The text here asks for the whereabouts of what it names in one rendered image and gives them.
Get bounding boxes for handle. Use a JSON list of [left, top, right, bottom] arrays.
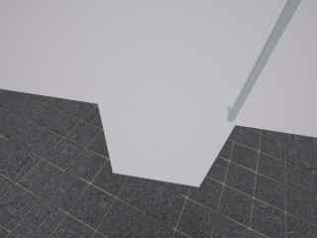
[[227, 0, 301, 122]]

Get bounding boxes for fridge door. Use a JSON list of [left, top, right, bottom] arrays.
[[75, 0, 308, 187]]

